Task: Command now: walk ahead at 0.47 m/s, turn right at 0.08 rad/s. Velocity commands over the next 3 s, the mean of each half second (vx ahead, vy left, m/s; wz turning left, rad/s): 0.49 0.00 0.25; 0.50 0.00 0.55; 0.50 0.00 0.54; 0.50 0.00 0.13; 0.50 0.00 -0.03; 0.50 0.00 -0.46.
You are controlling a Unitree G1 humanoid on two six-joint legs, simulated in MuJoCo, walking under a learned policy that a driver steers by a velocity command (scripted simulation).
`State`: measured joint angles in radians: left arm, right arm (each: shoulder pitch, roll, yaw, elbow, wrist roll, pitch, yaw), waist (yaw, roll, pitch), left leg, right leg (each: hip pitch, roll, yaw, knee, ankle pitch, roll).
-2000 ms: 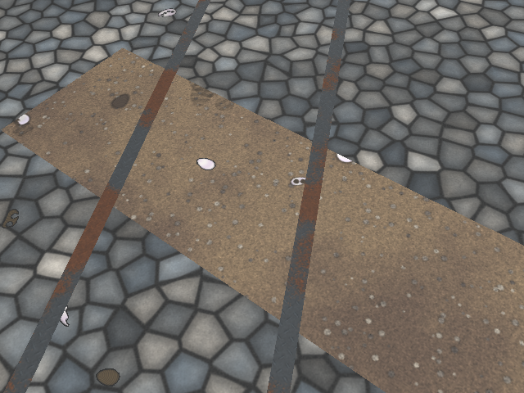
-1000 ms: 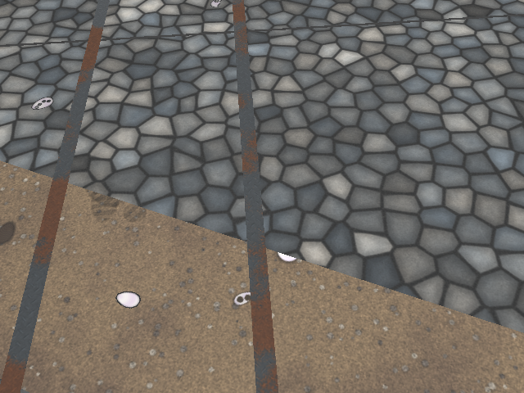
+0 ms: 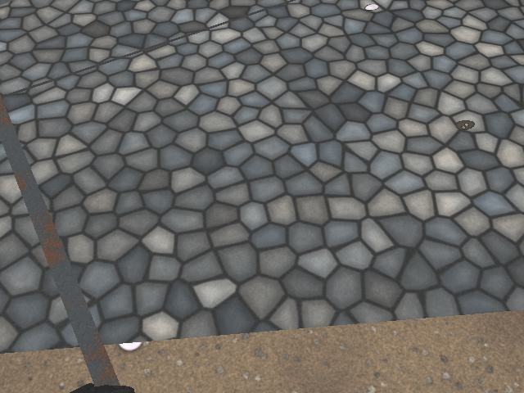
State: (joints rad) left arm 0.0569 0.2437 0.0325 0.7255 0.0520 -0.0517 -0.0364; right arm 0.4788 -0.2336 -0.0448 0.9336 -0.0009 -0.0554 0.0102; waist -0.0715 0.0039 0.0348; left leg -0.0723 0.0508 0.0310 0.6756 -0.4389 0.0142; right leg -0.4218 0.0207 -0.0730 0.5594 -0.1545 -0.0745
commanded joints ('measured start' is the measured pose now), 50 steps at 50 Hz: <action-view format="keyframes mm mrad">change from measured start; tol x16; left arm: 1 358 239 71 61 -26 -1 27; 26 359 76 15 82 -43 -33 44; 45 -128 98 -7 -108 -20 2 13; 50 179 184 25 -39 -22 -31 39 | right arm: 1 -74 -143 -31 -124 -10 -14 -4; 19 -460 -43 7 -225 -32 18 60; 25 5 -215 -64 -119 -57 13 18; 31 -199 -149 -50 -142 -2 18 -5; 50 -117 -234 -70 -164 -11 -7 -9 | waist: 1 167 -133 -193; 18 112 -52 86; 24 -44 -77 -146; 26 -4 274 -320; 30 60 -58 -41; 50 147 34 -116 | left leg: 1 -611 -16 -80 586 -13 63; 16 -586 15 14 71 485 32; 23 -320 -139 131 -85 236 160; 25 122 20 -131 -185 166 257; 26 387 286 -720 -301 228 422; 33 -110 92 -327 -447 585 297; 47 41 69 -410 -335 649 188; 50 -74 -10 -374 -56 752 121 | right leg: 1 632 -404 637 -289 -216 -183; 5 305 -236 274 -398 9 -101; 17 393 -229 -48 -451 395 -66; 23 569 -262 -127 -4 1038 -29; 25 265 -206 -150 527 552 2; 26 -179 45 -75 909 -348 63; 28 -330 -55 136 894 -214 47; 32 -140 -125 118 624 -178 88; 45 -228 -58 85 91 107 124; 50 291 -18 103 -111 6 46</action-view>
